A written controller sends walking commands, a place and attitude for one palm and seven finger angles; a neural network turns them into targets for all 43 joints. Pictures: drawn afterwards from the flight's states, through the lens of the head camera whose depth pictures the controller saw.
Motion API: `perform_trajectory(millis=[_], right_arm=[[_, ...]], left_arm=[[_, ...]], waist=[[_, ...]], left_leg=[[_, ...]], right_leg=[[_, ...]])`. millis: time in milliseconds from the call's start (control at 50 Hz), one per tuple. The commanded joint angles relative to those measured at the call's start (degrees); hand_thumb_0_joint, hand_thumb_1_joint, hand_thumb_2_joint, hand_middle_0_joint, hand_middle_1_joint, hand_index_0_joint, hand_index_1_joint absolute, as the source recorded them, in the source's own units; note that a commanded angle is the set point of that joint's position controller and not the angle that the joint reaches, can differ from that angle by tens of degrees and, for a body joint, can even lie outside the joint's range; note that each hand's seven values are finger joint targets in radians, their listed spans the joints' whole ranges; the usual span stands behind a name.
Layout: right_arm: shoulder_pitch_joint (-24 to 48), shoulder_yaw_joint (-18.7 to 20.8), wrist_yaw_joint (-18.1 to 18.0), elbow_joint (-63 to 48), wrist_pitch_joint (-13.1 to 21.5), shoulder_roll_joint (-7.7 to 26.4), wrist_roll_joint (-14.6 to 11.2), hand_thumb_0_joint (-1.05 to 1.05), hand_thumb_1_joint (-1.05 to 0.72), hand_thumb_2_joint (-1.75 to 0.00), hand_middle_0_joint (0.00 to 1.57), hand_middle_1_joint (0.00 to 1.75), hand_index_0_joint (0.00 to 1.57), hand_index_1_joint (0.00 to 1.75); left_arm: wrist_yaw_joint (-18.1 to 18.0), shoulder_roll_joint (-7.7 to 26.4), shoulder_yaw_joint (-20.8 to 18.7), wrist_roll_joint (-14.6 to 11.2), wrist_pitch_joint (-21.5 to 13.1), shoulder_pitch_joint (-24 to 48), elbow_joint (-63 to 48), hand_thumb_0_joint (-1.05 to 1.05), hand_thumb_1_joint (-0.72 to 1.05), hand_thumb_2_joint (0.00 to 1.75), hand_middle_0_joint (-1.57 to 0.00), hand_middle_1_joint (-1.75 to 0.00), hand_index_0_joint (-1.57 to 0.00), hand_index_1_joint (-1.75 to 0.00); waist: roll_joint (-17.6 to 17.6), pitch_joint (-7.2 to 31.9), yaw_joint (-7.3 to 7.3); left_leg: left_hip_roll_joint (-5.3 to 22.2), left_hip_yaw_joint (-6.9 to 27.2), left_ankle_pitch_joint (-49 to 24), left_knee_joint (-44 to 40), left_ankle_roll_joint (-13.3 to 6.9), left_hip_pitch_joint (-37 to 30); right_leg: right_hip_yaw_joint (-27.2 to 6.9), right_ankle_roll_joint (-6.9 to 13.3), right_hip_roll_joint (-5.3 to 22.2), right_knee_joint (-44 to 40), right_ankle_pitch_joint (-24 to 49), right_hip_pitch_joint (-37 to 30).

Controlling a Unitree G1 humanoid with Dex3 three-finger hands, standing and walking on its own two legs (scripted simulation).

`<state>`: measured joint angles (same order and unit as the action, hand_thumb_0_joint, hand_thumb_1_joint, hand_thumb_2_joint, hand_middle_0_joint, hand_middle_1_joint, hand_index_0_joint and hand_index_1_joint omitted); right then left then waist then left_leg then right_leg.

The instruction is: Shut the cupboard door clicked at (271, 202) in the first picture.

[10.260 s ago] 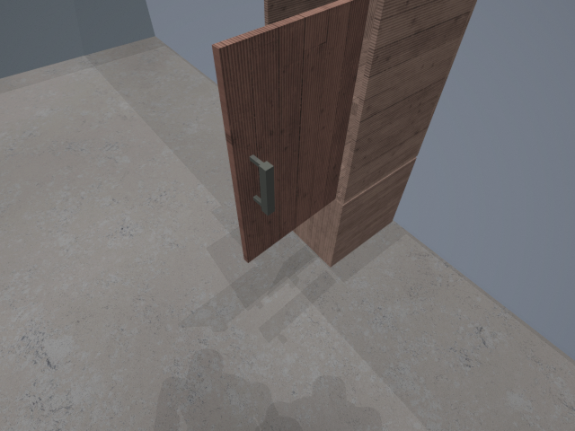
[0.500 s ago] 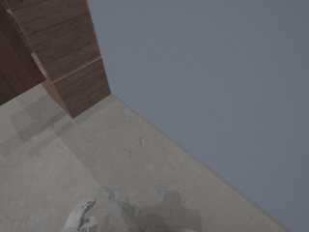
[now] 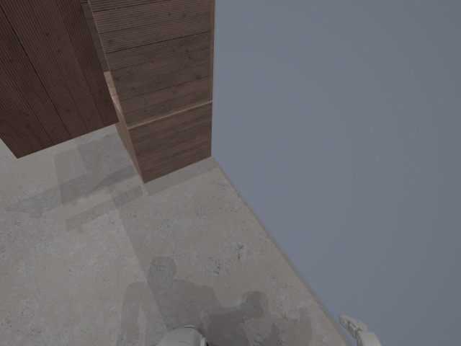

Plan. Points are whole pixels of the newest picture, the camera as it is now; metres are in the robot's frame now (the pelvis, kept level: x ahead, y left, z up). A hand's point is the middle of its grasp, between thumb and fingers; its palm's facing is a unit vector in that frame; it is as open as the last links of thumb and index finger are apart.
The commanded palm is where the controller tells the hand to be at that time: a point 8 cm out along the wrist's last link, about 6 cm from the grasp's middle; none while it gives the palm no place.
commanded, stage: walk to a spot facing it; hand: left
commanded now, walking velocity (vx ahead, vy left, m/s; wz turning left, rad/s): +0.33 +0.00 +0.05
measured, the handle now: out of the picture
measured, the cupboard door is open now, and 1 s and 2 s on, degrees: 94 94 94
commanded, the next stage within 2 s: turn to face it in 0.14 s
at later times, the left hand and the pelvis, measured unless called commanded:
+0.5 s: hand (173, 245) +0.33 +0.16 -0.14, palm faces +0.04 -0.98 -0.21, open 7.3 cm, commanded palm none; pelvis +0.19 -0.03 +0.01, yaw +6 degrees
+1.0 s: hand (125, 297) +0.21 +0.23 -0.16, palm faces +0.42 -0.87 -0.25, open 7.3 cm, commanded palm none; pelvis +0.24 +0.00 +0.02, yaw +22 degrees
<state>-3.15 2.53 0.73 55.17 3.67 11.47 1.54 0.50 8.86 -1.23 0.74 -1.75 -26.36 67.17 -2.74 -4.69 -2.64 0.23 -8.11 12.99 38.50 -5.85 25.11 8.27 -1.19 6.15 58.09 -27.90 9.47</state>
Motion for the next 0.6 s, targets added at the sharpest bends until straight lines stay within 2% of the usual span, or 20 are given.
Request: perform_trajectory(millis=[0,20,60,140,200,220,280,340,380,400,420,440,460,480,500,540,580], right_arm=[[-14.13,1.62,-2.13,1.52,0.27,8.3,-0.46,0.0,-0.9,-0.9,0.2,0.3,0.2,0.3],[-12.84,1.02,-2.16,1.63,0.72,6.37,-0.46,0.0,-0.9,-0.9,0.2,0.3,0.2,0.3],[-13.18,0.53,-2.02,2.09,1.19,5.17,-0.62,0.0,-0.9,-0.9,0.2,0.3,0.2,0.3],[-16.54,0.79,-2.08,3.23,1.39,3.95,-0.82,0.0,-0.9,-0.9,0.2,0.3,0.2,0.3],[-18.34,0.38,-2.16,3.78,1.27,4.12,-0.71,0.0,-0.9,-0.9,0.2,0.3,0.2,0.3],[-18.8,0.15,-2.24,4.24,1.24,3.77,-0.69,0.0,-0.9,-0.9,0.2,0.3,0.2,0.3],[-20.72,-0.36,-2.4,5.54,1.04,4.27,-0.44,0.0,-0.9,-0.9,0.2,0.3,0.2,0.3],[-20.95,0.22,-2.6,6.22,-0.03,5.99,-0.22,0.0,-0.9,-0.9,0.2,0.3,0.2,0.3],[-19.82,0.59,-2.73,5.99,-0.78,6.39,-0.48,0.0,-0.9,-0.9,0.2,0.3,0.2,0.3],[-19.1,0.75,-2.68,5.63,-0.91,6.11,-0.96,0.0,-0.9,-0.9,0.2,0.3,0.2,0.3],[-19.25,0.91,-2.27,4.47,-0.79,4.45,-1.62,0.0,-0.9,-0.9,0.2,0.3,0.2,0.3],[-20.86,1.37,-2.27,3.43,-1.22,4.23,-1.86,0.0,-0.9,-0.9,0.2,0.3,0.2,0.3],[-18.61,1.14,-2.39,2.81,-1.91,3.69,-1.65,0.0,-0.9,-0.9,0.2,0.3,0.2,0.3],[-16.23,1.25,-2.01,2.26,-2.73,3.22,-1.36,0.0,-0.9,-0.9,0.2,0.3,0.2,0.3],[-14.73,1.32,-1.51,2.23,-3.61,3.15,-1.0,0.0,-0.9,-0.9,0.2,0.3,0.2,0.3],[-14.84,1.24,-0.64,2.05,-5.05,1.67,-0.74,0.0,-0.9,-0.9,0.2,0.3,0.2,0.3],[-14.88,1.33,-0.1,1.74,-5.97,1.0,-0.52,0.0,-0.9,-0.9,0.2,0.3,0.2,0.3]], left_arm=[[-0.18,4.51,-1.88,0.7,-1.89,6.92,-8.36,0.0,0.9,0.9,-0.2,-0.3,-0.2,-0.3],[0.08,3.68,-1.87,0.9,-1.26,5.22,-7.32,0.0,0.9,0.9,-0.2,-0.3,-0.2,-0.3],[0.2,2.5,-1.8,1.18,-0.16,3.15,-6.86,0.0,0.9,0.9,-0.2,-0.3,-0.2,-0.3],[0.21,2.83,-2.36,0.95,0.81,8.06,-8.92,0.0,0.9,0.9,-0.2,-0.3,-0.2,-0.3],[0.48,3.19,-2.28,0.73,1.16,12.91,-10.8,0.0,0.9,0.9,-0.2,-0.3,-0.2,-0.3],[0.43,3.37,-2.07,0.63,1.1,14.29,-11.33,0.0,0.9,0.9,-0.2,-0.3,-0.2,-0.3],[0.29,3.61,-1.06,0.45,0.68,18.55,-12.92,0.0,0.9,0.9,-0.2,-0.3,-0.2,-0.3],[0.01,5.02,-1.12,0.37,0.5,20.2,-14.5,0.0,0.9,0.9,-0.2,-0.3,-0.2,-0.3],[-0.16,6.49,-1.6,0.17,0.07,17.29,-14.69,0.0,0.9,0.9,-0.2,-0.3,-0.2,-0.3],[-0.37,8.48,-2.3,0.14,-0.44,13.26,-13.97,0.0,0.9,0.9,-0.2,-0.3,-0.2,-0.3],[-1.16,13.3,-3.48,0.57,-1.07,6.45,-12.45,0.0,0.9,0.9,-0.2,-0.3,-0.2,-0.3],[-1.41,16.69,-4.19,0.5,-1.08,1.15,-11.24,0.0,0.9,0.9,-0.2,-0.3,-0.2,-0.3],[-1.99,15.43,-3.89,-0.14,-0.88,3.31,-12.55,0.0,0.9,0.9,-0.2,-0.3,-0.2,-0.3],[-2.24,13.83,-3.63,-0.19,-0.49,7.4,-13.89,0.0,0.9,0.9,-0.2,-0.3,-0.2,-0.3],[-2.42,11.63,-3.17,-0.18,-0.39,11.15,-15.0,0.0,0.9,0.9,-0.2,-0.3,-0.2,-0.3],[-2.6,9.75,-2.78,0.2,-0.23,15.48,-16.4,0.0,0.9,0.9,-0.2,-0.3,-0.2,-0.3],[-2.58,9.48,-2.9,0.46,-0.24,16.98,-16.77,0.0,0.9,0.9,-0.2,-0.3,-0.2,-0.3]], waist=[[8.58,5.23,5.1],[8.75,3.93,3.5],[8.85,4.2,1.99],[5.81,1.37,1.83],[6.35,-0.28,2.32],[7.29,-0.49,2.3],[5.97,0.04,3.46],[7.45,1.8,3.8],[8.55,3.81,2.09],[6.23,6.51,0.04],[-3.61,11.87,-2.37],[-9.63,16.71,-3.01],[-8.8,16.76,-2.69],[-8.79,13.41,-1.19],[-6.54,10.73,0.45],[-5.88,8.48,3.07],[-6.39,7.09,4.11]], left_leg=[[18.55,24.28,-4.58,-24.02,-5.06,-18.24],[16.45,20.03,-4.93,-25.04,-3.57,-14.46],[13.97,14.67,-8.86,-26.47,-3.06,-12.9],[13.46,12.67,-13.81,-29.17,-2.85,-14.5],[13.0,9.85,-17.3,-29.15,-2.79,-16.37],[13.13,9.56,-21.43,-28.29,-2.76,-16.63],[12.08,8.92,-36.35,-23.54,-3.25,-17.47],[12.15,11.29,-40.83,-17.42,-2.54,-18.46],[10.52,12.15,-39.31,-10.88,-0.44,-18.41],[8.42,11.68,-34.82,-3.89,1.71,-12.9],[3.32,8.03,-17.87,8.66,4.67,0.27],[-2.94,4.19,24.1,25.09,7.25,5.78],[0.35,8.4,24.55,32.68,7.54,6.78],[2.25,8.96,21.38,35.9,7.89,7.85],[3.76,9.24,17.91,36.39,8.21,7.56],[4.48,7.96,12.96,32.95,8.64,4.4],[4.43,5.87,11.14,27.35,9.31,2.32]], right_leg=[[-8.22,0.78,3.05,18.15,8.71,26.1],[-8.26,0.43,3.48,14.9,10.15,23.3],[-7.24,-0.17,2.75,10.2,12.33,21.44],[-7.87,-0.85,2.5,4.59,18.93,25.5],[-7.28,-0.55,1.65,-1.44,21.9,26.41],[-7.12,-0.56,1.64,-4.07,22.43,25.73],[-4.77,-0.09,-0.38,-14.27,21.6,19.41],[-3.41,0.21,-3.28,-19.37,18.51,13.35],[-3.22,0.3,-4.02,-26.04,19.78,6.34],[-4.8,0.85,-1.95,-29.43,31.44,-4.39],[-14.86,4.86,9.33,-27.01,56.21,-20.4],[-22.51,13.09,23.69,-29.21,73.57,-24.95],[-23.35,14.9,23.85,-32.87,66.1,-19.92],[-21.09,13.66,21.37,-34.93,54.72,-13.58],[-16.27,12.05,19.19,-36.45,47.59,-7.57],[-8.19,8.94,15.87,-39.19,38.5,1.02],[-4.66,8.01,14.86,-40.74,32.96,4.68]])
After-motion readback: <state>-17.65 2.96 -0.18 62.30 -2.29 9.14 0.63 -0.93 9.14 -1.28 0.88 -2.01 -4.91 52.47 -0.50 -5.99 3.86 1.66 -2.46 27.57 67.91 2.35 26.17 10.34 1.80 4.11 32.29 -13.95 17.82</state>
